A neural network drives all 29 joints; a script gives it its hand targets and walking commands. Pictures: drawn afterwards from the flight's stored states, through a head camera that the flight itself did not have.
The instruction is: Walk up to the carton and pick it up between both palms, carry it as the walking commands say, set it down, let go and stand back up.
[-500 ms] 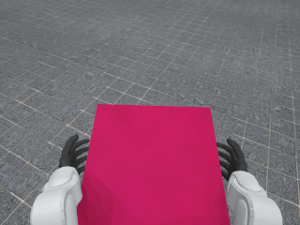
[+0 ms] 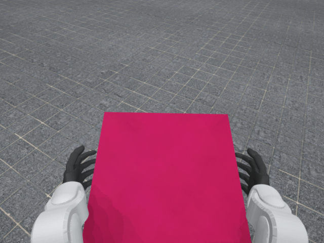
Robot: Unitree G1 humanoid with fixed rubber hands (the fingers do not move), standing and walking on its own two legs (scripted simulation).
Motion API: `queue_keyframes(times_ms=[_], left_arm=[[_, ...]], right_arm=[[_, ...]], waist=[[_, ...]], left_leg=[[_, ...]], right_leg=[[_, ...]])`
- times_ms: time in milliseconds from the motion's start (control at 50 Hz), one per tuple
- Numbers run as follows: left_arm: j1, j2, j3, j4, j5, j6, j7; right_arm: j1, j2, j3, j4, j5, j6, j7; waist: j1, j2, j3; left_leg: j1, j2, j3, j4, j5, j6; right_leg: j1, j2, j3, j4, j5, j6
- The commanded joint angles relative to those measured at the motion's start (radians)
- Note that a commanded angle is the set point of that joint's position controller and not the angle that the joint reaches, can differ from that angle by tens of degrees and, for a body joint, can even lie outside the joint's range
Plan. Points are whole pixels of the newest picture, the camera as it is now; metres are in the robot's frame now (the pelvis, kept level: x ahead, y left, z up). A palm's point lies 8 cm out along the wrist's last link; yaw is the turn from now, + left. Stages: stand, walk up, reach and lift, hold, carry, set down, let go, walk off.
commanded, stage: carry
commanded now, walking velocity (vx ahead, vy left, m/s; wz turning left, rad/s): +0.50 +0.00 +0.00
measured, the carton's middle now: (164, 184) +0.28 +0.00 +0.03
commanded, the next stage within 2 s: none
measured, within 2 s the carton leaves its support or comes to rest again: neither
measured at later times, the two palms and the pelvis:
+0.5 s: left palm (102, 101) +0.51 +0.19 +0.10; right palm (220, 107) +0.50 -0.17 +0.09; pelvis +0.26 +0.01 +0.00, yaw +0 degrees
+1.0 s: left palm (92, 79) +0.60 +0.24 +0.11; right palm (201, 84) +0.59 -0.12 +0.11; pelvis +0.36 +0.06 +0.01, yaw +0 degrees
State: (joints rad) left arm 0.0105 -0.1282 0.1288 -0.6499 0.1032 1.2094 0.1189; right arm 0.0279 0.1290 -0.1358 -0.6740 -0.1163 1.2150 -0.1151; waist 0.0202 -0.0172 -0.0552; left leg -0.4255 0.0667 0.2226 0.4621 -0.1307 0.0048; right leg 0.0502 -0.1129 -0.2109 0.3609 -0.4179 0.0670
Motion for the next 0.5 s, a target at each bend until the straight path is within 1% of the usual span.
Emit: queue_keyframes(times_ms=[0, 20, 40, 60, 80, 100, 140, 160, 180, 200, 220, 240, 260, 280, 300, 320, 340, 360, 380, 400, 420, 440, 460, 480], left_arm=[[-0.424, -0.731, -0.771, 0.020, -0.392, 0.062, -0.223], [-0.438, -0.764, -0.787, 0.005, -0.409, 0.051, -0.226], [-0.444, -0.809, -0.811, 0.024, -0.417, 0.055, -0.230], [-0.449, -0.843, -0.796, 0.050, -0.419, 0.057, -0.240], [-0.473, -0.885, -0.795, 0.040, -0.427, 0.045, -0.246], [-0.488, -0.915, -0.793, 0.034, -0.423, 0.034, -0.247], [-0.499, -0.937, -0.780, 0.017, -0.404, 0.011, -0.241], [-0.479, -0.943, -0.781, 0.018, -0.398, 0.003, -0.238], [-0.471, -0.937, -0.785, 0.011, -0.393, -0.005, -0.232], [-0.461, -0.939, -0.786, 0.006, -0.391, -0.013, -0.228], [-0.454, -0.931, -0.794, -0.005, -0.389, -0.014, -0.223], [-0.441, -0.921, -0.795, -0.015, -0.385, -0.014, -0.221], [-0.422, -0.902, -0.796, -0.017, -0.382, -0.010, -0.218], [-0.416, -0.895, -0.800, -0.021, -0.383, -0.006, -0.217], [-0.414, -0.890, -0.802, -0.025, -0.385, 0.000, -0.217], [-0.394, -0.874, -0.791, -0.019, -0.381, 0.005, -0.218], [-0.381, -0.853, -0.783, -0.002, -0.373, 0.013, -0.220], [-0.388, -0.835, -0.778, 0.008, -0.371, 0.022, -0.221], [-0.374, -0.818, -0.769, 0.027, -0.359, 0.030, -0.217], [-0.403, -0.818, -0.766, 0.018, -0.363, 0.031, -0.221], [-0.386, -0.815, -0.748, 0.039, -0.366, 0.033, -0.225], [-0.381, -0.841, -0.756, 0.046, -0.378, 0.031, -0.232], [-0.399, -0.864, -0.769, 0.032, -0.388, 0.027, -0.237], [-0.432, -0.898, -0.785, 0.017, -0.397, 0.021, -0.241]], right_arm=[[-0.380, 0.675, 0.743, 0.019, 0.375, 0.039, 0.206], [-0.417, 0.716, 0.758, -0.014, 0.401, 0.035, 0.213], [-0.433, 0.750, 0.763, -0.023, 0.410, 0.031, 0.219], [-0.467, 0.781, 0.756, -0.019, 0.414, 0.026, 0.225], [-0.492, 0.822, 0.768, -0.021, 0.425, 0.018, 0.234], [-0.541, 0.850, 0.783, -0.045, 0.440, 0.006, 0.244], [-0.572, 0.890, 0.804, -0.051, 0.461, -0.012, 0.258], [-0.562, 0.893, 0.813, -0.056, 0.463, -0.017, 0.263], [-0.553, 0.882, 0.811, -0.062, 0.460, -0.023, 0.265], [-0.555, 0.878, 0.816, -0.076, 0.464, -0.028, 0.267], [-0.537, 0.862, 0.810, -0.081, 0.461, -0.030, 0.266], [-0.523, 0.854, 0.812, -0.089, 0.461, -0.029, 0.266], [-0.491, 0.832, 0.806, -0.084, 0.451, -0.024, 0.263], [-0.475, 0.823, 0.800, -0.083, 0.444, -0.018, 0.260], [-0.464, 0.813, 0.797, -0.085, 0.437, -0.011, 0.257], [-0.449, 0.796, 0.797, -0.082, 0.431, -0.005, 0.252], [-0.435, 0.770, 0.795, -0.075, 0.421, 0.003, 0.245], [-0.441, 0.750, 0.786, -0.065, 0.410, 0.016, 0.240], [-0.432, 0.736, 0.782, -0.046, 0.404, 0.031, 0.235], [-0.475, 0.742, 0.810, -0.079, 0.418, 0.037, 0.232], [-0.464, 0.744, 0.812, -0.069, 0.415, 0.039, 0.228], [-0.466, 0.763, 0.809, -0.063, 0.412, 0.036, 0.226], [-0.471, 0.785, 0.806, -0.061, 0.411, 0.029, 0.225], [-0.480, 0.816, 0.809, -0.065, 0.416, 0.022, 0.226]], waist=[[-0.044, 0.271, -0.250], [-0.054, 0.194, -0.307], [-0.047, 0.161, -0.259], [-0.042, 0.117, -0.236], [-0.038, 0.098, -0.224], [-0.039, 0.105, -0.220], [-0.032, 0.131, -0.222], [-0.030, 0.126, -0.219], [-0.028, 0.137, -0.215], [-0.027, 0.149, -0.218], [-0.029, 0.186, -0.220], [-0.032, 0.196, -0.238], [-0.029, 0.206, -0.243], [-0.022, 0.198, -0.259], [-0.011, 0.173, -0.268], [-0.004, 0.122, -0.288], [-0.003, 0.077, -0.312], [0.000, -0.036, -0.329], [-0.003, -0.162, -0.313], [0.007, -0.210, -0.325], [0.003, -0.191, -0.320], [-0.002, -0.179, -0.316], [-0.005, -0.150, -0.325], [-0.013, -0.139, -0.331]], left_leg=[[0.702, 0.353, -0.636, -0.200, 0.251, 0.208], [0.760, 0.391, -0.630, -0.178, 0.388, 0.248], [0.676, 0.383, -0.580, -0.165, 0.429, 0.236], [0.575, 0.343, -0.503, -0.198, 0.319, 0.197], [0.513, 0.309, -0.429, -0.221, 0.260, 0.167], [0.499, 0.285, -0.351, -0.227, 0.284, 0.144], [0.486, 0.275, -0.243, -0.229, 0.346, 0.140], [0.471, 0.254, -0.193, -0.222, 0.383, 0.135], [0.460, 0.230, -0.144, -0.204, 0.439, 0.127], [0.446, 0.210, -0.103, -0.182, 0.504, 0.120], [0.454, 0.197, -0.074, -0.158, 0.584, 0.111], [0.463, 0.193, -0.061, -0.130, 0.604, 0.106], [0.473, 0.188, -0.051, -0.093, 0.617, 0.099], [0.456, 0.171, -0.024, -0.045, 0.620, 0.083], [0.431, 0.150, 0.000, 0.015, 0.601, 0.058], [0.388, 0.132, 0.011, 0.074, 0.600, 0.023], [0.303, 0.108, 0.006, 0.139, 0.492, -0.002], [0.192, 0.071, -0.023, 0.230, 0.185, -0.025], [0.113, 0.008, -0.066, 0.305, -0.290, -0.030], [0.082, 0.001, -0.103, 0.313, -0.415, -0.032], [0.069, 0.015, -0.118, 0.254, -0.449, -0.029], [0.082, 0.021, -0.117, 0.194, -0.437, -0.030], [0.111, 0.021, -0.117, 0.132, -0.401, -0.028], [0.153, 0.023, -0.100, 0.062, -0.324, -0.032]], right_leg=[[-0.654, 0.112, 0.049, 0.733, -0.115, -0.035], [-0.707, 0.071, 0.142, 0.832, -0.119, -0.055], [-0.756, 0.023, 0.177, 0.894, -0.085, -0.056], [-0.720, -0.004, 0.201, 0.866, -0.032, -0.062], [-0.677, -0.028, 0.208, 0.801, 0.012, -0.063], [-0.660, -0.034, 0.198, 0.724, 0.041, -0.063], [-0.618, -0.018, 0.151, 0.584, 0.098, -0.055], [-0.580, -0.005, 0.129, 0.496, 0.128, -0.052], [-0.538, 0.012, 0.106, 0.408, 0.155, -0.051], [-0.495, 0.032, 0.078, 0.334, 0.191, -0.051], [-0.468, 0.053, 0.051, 0.282, 0.229, -0.055], [-0.438, 0.072, 0.029, 0.241, 0.263, -0.061], [-0.423, 0.076, 0.015, 0.195, 0.304, -0.068], [-0.367, 0.082, -0.005, 0.143, 0.374, -0.077], [-0.289, 0.088, -0.030, 0.056, 0.452, -0.083], [-0.183, 0.070, -0.031, 0.008, 0.542, -0.095], [-0.070, 0.009, 0.030, 0.040, 0.693, -0.119], [0.040, -0.121, 0.188, 0.049, 0.965, -0.160], [0.085, -0.242, 0.342, 0.023, 1.175, -0.213], [0.109, -0.310, 0.397, 0.028, 1.149, -0.282], [0.098, -0.294, 0.393, 0.009, 1.083, -0.280], [0.082, -0.279, 0.341, -0.008, 1.064, -0.253], [0.076, -0.251, 0.288, -0.008, 1.020, -0.227], [0.046, -0.221, 0.240, -0.001, 0.937, -0.197]])
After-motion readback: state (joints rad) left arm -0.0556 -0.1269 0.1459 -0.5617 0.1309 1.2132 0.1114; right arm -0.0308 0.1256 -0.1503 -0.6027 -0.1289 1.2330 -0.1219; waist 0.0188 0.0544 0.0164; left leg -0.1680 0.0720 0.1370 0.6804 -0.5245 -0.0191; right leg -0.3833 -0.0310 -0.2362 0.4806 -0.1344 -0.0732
